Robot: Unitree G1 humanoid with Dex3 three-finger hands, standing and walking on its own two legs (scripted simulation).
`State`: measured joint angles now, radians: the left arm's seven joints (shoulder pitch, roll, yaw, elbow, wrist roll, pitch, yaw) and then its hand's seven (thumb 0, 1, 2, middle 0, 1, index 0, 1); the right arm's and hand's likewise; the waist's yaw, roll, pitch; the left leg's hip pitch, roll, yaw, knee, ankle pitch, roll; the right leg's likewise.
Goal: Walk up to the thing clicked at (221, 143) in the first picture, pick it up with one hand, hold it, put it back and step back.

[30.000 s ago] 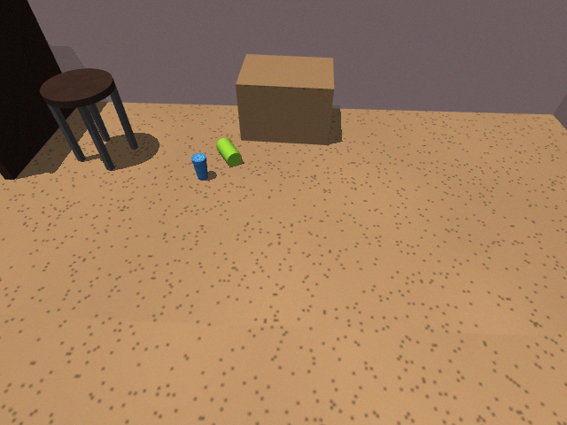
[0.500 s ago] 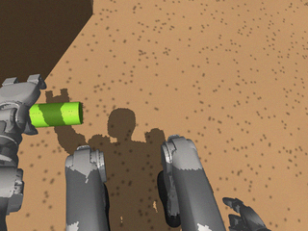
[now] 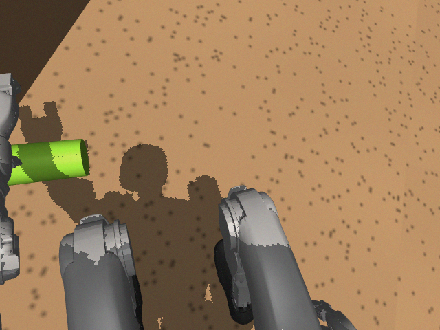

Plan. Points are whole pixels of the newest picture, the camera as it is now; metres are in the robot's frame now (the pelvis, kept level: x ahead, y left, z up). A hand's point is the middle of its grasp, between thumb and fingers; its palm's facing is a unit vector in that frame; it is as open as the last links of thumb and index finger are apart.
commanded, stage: home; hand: left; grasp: from above
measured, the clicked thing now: (46, 161) +0.47 +0.28 -0.29
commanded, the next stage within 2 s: none
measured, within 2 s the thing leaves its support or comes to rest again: neither
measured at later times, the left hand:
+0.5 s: hand out of the picture +0.31 +0.25 +0.07, palm faces -0.19 -0.71 -0.68, open 7.8 cm
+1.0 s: hand out of the picture +0.23 +0.21 +0.28, palm faces +0.19 -0.96 -0.22, open 7.4 cm
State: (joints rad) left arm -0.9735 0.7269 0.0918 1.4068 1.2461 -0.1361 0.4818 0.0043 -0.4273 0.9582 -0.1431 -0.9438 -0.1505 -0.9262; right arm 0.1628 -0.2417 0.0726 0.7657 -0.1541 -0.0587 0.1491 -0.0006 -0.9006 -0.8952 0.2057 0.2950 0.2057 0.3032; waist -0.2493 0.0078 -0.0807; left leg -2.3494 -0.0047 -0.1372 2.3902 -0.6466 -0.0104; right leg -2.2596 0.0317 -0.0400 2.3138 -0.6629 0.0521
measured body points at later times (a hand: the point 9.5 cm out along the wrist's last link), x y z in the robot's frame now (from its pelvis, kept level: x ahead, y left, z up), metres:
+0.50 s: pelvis +0.01 -0.01 +0.18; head +0.16 +0.04 +0.60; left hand +0.32 +0.29 +0.11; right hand +0.21 -0.26 +0.08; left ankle +0.08 +0.13 -0.30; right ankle +0.10 -0.13 -0.30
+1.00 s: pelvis +0.06 +0.00 +0.35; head +0.11 +0.02 +0.80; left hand +0.22 +0.26 +0.30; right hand +0.24 -0.22 +0.27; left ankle +0.08 +0.13 -0.30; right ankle +0.10 -0.13 -0.30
